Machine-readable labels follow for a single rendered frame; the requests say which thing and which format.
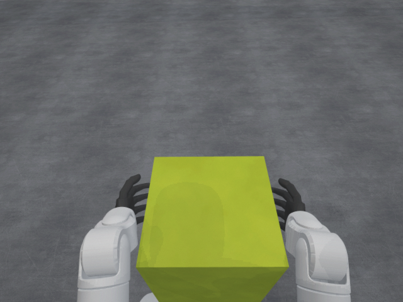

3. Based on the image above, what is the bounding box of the robot left hand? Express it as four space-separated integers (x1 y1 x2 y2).
115 174 150 225

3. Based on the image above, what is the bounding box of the left robot forearm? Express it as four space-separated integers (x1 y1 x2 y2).
77 207 138 302

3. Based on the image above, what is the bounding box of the right robot forearm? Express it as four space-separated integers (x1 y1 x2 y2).
285 211 351 302

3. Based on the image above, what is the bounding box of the robot right hand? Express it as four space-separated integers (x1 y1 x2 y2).
271 178 305 231

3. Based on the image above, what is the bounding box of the carton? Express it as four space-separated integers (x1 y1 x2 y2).
136 156 289 302

